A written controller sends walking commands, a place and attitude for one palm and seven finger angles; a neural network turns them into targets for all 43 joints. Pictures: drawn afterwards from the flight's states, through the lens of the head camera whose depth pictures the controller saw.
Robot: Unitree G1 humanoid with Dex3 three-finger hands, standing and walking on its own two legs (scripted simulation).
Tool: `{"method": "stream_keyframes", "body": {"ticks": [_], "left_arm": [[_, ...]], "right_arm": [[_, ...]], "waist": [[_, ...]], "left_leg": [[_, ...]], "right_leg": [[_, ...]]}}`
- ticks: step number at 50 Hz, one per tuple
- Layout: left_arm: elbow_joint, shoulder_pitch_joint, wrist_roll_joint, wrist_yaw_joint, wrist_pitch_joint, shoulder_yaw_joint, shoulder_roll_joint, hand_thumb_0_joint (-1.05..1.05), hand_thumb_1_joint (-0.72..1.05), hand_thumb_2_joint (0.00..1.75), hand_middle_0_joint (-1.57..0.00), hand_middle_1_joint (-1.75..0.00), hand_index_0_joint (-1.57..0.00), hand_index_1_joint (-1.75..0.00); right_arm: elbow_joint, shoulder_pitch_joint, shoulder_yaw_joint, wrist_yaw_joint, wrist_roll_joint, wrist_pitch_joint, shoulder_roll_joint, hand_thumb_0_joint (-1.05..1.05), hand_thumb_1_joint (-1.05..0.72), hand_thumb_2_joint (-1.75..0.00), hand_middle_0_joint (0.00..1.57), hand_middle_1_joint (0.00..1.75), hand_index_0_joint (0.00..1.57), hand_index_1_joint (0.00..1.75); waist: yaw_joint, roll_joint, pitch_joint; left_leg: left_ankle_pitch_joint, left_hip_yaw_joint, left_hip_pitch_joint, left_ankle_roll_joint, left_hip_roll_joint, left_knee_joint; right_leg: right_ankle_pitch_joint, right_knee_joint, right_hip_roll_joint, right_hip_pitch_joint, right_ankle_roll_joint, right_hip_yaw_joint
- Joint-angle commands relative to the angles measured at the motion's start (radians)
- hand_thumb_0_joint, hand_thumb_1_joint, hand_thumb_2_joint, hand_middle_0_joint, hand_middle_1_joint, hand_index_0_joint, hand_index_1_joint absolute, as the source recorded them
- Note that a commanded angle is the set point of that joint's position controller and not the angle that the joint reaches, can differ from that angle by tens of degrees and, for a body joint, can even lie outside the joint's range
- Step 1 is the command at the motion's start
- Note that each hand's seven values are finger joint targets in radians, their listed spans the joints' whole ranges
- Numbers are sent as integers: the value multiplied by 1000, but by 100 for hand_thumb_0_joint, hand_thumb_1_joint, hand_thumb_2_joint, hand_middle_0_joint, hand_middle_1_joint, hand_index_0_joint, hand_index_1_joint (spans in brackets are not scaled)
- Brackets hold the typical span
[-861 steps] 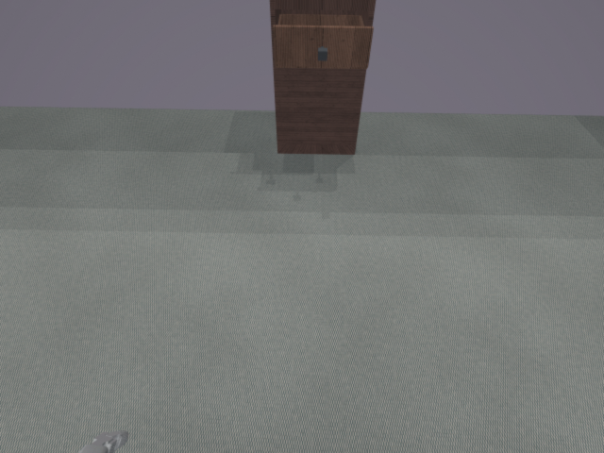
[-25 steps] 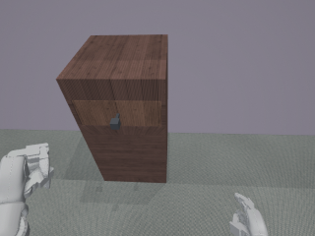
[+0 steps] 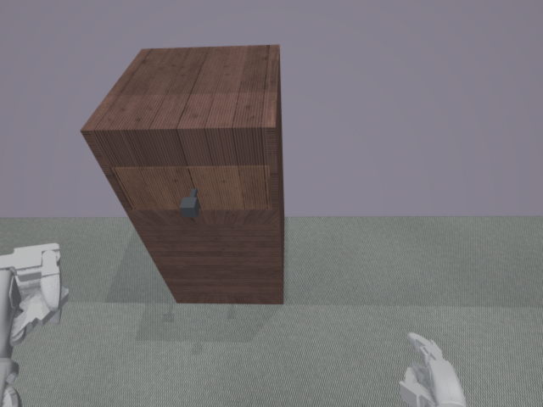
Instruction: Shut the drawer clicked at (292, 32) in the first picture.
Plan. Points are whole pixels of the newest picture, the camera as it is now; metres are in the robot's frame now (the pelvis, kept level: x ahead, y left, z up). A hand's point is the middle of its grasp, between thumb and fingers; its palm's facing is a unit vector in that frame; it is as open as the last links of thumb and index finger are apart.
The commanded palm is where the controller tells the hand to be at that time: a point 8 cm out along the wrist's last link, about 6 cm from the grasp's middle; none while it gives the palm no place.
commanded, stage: step back with the hand held close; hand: left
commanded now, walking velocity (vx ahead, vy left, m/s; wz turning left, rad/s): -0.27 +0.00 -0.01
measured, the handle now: (191, 201) +0.60 +0.27 -0.12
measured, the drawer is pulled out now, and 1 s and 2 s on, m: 0.00 0.00 0.00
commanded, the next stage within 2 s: stop stepping back and stand still in 0.96 s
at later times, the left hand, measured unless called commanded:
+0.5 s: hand out of the picture +0.12 +0.27 +0.16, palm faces +0.33 -0.82 -0.47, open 3.2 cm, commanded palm +0.06 +0.31 +0.17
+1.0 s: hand out of the picture +0.00 +0.30 +0.15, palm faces +0.45 -0.77 -0.45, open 3.2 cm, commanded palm -0.07 +0.33 +0.17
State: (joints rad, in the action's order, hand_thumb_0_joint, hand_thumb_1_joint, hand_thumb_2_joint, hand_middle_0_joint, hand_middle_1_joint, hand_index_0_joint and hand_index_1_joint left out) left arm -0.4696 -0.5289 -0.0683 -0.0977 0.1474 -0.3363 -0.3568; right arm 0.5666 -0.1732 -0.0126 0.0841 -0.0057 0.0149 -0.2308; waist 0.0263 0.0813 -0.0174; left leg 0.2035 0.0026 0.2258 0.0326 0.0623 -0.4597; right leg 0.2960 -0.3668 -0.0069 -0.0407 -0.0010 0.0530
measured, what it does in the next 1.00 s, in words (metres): walks backwards: right foot, then left foot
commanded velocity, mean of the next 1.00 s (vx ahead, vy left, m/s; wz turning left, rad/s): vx -0.32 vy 0.00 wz -0.04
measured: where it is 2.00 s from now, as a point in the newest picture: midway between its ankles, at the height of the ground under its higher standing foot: outside the picture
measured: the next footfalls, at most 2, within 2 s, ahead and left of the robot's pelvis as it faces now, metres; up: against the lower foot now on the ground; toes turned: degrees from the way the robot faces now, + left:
right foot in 0.72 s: -0.08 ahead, -0.07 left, +0.00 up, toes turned +8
left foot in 0.94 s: -0.11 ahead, +0.15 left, +0.00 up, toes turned +6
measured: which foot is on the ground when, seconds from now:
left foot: down 0.00-0.76, up 0.78-0.92, down 0.94-1.00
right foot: down 0.00-0.62, up 0.64-0.70, down 0.72-0.96, up 0.98-1.00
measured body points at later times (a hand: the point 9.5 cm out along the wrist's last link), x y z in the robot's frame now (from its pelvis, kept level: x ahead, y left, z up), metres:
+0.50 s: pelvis -0.07 +0.03 -0.01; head -0.05 +0.03 +0.44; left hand +0.09 +0.31 +0.18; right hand +0.11 -0.20 -0.09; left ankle +0.03 +0.14 -0.74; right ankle -0.06 -0.11 -0.74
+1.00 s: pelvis -0.18 +0.04 -0.01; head -0.14 +0.04 +0.44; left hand -0.03 +0.33 +0.18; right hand +0.04 -0.17 -0.10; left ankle -0.15 +0.15 -0.74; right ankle -0.13 -0.07 -0.74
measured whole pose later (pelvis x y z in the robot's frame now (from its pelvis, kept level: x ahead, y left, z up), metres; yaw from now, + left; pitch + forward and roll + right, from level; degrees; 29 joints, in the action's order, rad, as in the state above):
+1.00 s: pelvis -0.18 +0.04 -0.01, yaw +4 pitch +2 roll +1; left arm -0.54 -0.52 -0.04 -0.16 0.22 -0.35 -0.39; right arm 0.60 -0.11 0.03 0.09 0.00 0.03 -0.19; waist 0.04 -0.02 -0.05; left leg 0.21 0.04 0.35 -0.02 -0.02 -0.54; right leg 0.30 -0.65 -0.02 -0.41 0.01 -0.07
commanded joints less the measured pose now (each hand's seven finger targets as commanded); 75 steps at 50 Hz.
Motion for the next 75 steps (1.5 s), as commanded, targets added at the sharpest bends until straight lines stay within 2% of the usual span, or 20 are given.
{"method": "stream_keyframes", "body": {"ticks": [1, 12, 26, 30, 33, 36, 38, 39, 41, 44, 45, 48, 51, 54, 58, 59, 61, 62, 67, 75], "left_arm": [[-162, -95, -6, -1, 61, -113, -140, 0, 90, 90, -140, -160, -140, -160], [-302, -153, -18, -35, 68, -164, -195, 0, 90, 90, -140, -160, -140, -160], [-292, -96, 9, -67, 140, -139, -181, 0, 90, 90, -140, -160, -140, -160], [-316, -92, 24, -66, 154, -158, -180, 0, 90, 90, -140, -160, -140, -160], [-325, -109, 23, -60, 159, -183, -201, 0, 90, 90, -140, -160, -140, -160], [-357, -157, 6, -58, 169, -199, -226, 0, 90, 90, -140, -160, -140, -160], [-327, -153, -7, -70, 172, -207, -246, 0, 90, 90, -140, -160, -140, -160], [-312, -127, -8, -79, 153, -194, -227, 0, 90, 90, -140, -160, -140, -160], [-294, -75, 6, -72, 127, -157, -185, 0, 90, 90, -140, -160, -140, -160], [-275, 28, 19, -62, 116, -107, -173, 0, 90, 90, -140, -160, -140, -160], [-249, 32, 19, -67, 115, -113, -180, 0, 90, 90, -140, -160, -140, -160], [-296, 39, 29, -71, 133, -120, -191, 0, 90, 90, -140, -160, -140, -160], [-379, -40, 14, -60, 137, -158, -206, 0, 90, 90, -140, -160, -140, -160], [-481, -89, 8, -62, 120, -176, -213, 0, 90, 90, -140, -160, -140, -160], [-415, -207, 4, -66, 100, -188, -197, 0, 90, 90, -140, -160, -140, -160], [-395, -210, 15, -69, 96, -211, -217, 0, 90, 90, -140, -160, -140, -160], [-326, -151, 3, -73, 91, -214, -235, 0, 90, 90, -140, -160, -140, -160], [-317, -92, 2, -80, 98, -190, -219, 0, 90, 90, -140, -160, -140, -160], [-202, -119, 22, -93, 86, -129, -152, 0, 90, 90, -140, -160, -140, -160], [-297, -50, 49, -86, 125, -124, -182, 0, 90, 90, -140, -160, -140, -160]], "right_arm": [[-175, 103, 56, -5, 2, 1, -98, 0, -90, -90, 20, 30, 20, 30], [-212, 95, 70, 9, 8, -27, -99, 0, -90, -90, 20, 30, 20, 30], [-189, 81, 63, 23, 3, 38, -121, 0, -90, -90, 20, 30, 20, 30], [-199, 91, 63, 28, -2, 68, -128, 0, -90, -90, 20, 30, 20, 30], [-198, 90, 67, 19, -3, 78, -113, 0, -90, -90, 20, 30, 20, 30], [-187, 87, 67, 4, -4, 94, -93, 0, -90, -90, 20, 30, 20, 30], [-136, 76, 74, -13, -6, 80, -78, 0, -90, -90, 20, 30, 20, 30], [-117, 85, 95, -25, 2, 69, -82, 0, -90, -90, 20, 30, 20, 30], [-114, 89, 89, -22, 4, 63, -60, 0, -90, -90, 20, 30, 20, 30], [-118, 138, 54, 10, 1, 55, -59, 0, -90, -90, 20, 30, 20, 30], [-99, 133, 52, 21, 5, 53, -72, 0, -90, -90, 20, 30, 20, 30], [-108, 61, 79, 6, -2, 77, -85, 0, -90, -90, 20, 30, 20, 30], [-127, 70, 78, -18, -29, 106, -78, 0, -90, -90, 20, 30, 20, 30], [-138, 68, 89, -44, -11, 121, -92, 0, -90, -90, 20, 30, 20, 30], [-179, 82, 61, -52, 13, 109, -84, 0, -90, -90, 20, 30, 20, 30], [-185, 81, 63, -44, 13, 98, -80, 0, -90, -90, 20, 30, 20, 30], [-157, 76, 58, -37, 6, 69, -77, 0, -90, -90, 20, 30, 20, 30], [-136, 66, 55, -34, 2, 70, -80, 0, -90, -90, 20, 30, 20, 30], [-111, 60, 45, -1, 13, 93, -78, 0, -90, -90, 20, 30, 20, 30], [-99, 32, 52, 9, -2, 146, -107, 0, -90, -90, 20, 30, 20, 30]], "waist": [[-13, -42, 116], [-17, -32, 205], [-39, 23, 43], [-26, 155, 68], [-14, 150, 102], [-23, 53, 118], [-38, -145, 116], [-21, -249, 136], [-32, -290, 129], [-47, -206, 49], [-47, -132, 54], [-20, 46, 209], [-21, 138, 237], [-16, 95, 252], [-28, 109, 130], [-37, 19, 84], [-39, -247, 41], [-39, -226, 50], [-47, -161, 51], [-39, 28, 1]], "left_leg": [[-409, 29, -152, -64, -17, -7], [-465, 22, -121, -57, -2, -9], [252, -81, 137, -51, 14, 111], [507, -189, 392, -93, 87, 310], [470, -183, 441, -113, 105, 294], [297, -78, 283, -69, 25, 84], [115, 5, 17, -2, -77, -349], [170, -16, 93, 4, -98, -540], [210, -57, 212, 1, -72, -579], [68, 16, 87, -13, -78, -100], [-64, 22, 50, -18, -63, 82], [-680, -150, -130, -141, 242, 59], [-586, -221, 11, -215, 303, 96], [-468, -107, 10, -192, 259, 56], [331, -25, 285, -86, 111, 100], [357, 41, 302, -40, 27, 0], [197, 7, 242, -5, -48, -394], [158, -19, 256, -12, -30, -460], [84, 19, 54, -50, -40, -102], [264, -127, 115, -110, 46, 126]], "right_leg": [[-475, 25, 57, -143, 27, -16], [-432, -42, 32, -151, 35, -8], [140, -14, -9, -269, 17, -29], [95, -245, -88, -48, 24, 0], [43, -312, -98, 5, 8, -8], [81, -88, -16, -173, -36, -108], [145, 177, 239, -553, -139, -426], [57, 189, 321, -539, -168, -520], [-308, 70, 281, -368, -168, -369], [-566, -76, 137, -322, -59, -214], [-550, -142, 85, -286, -20, -170], [42, -385, -15, -371, 26, -131], [210, -643, -31, -365, 24, -133], [142, -552, -24, -314, 32, -94], [97, -142, -17, -77, 7, 3], [141, -7, 26, -113, -23, -69], [397, 239, 311, -375, -169, -489], [285, 210, 335, -331, -176, -440], [148, 75, 191, -317, -92, -208], [146, -46, 57, -235, -20, -133]]}}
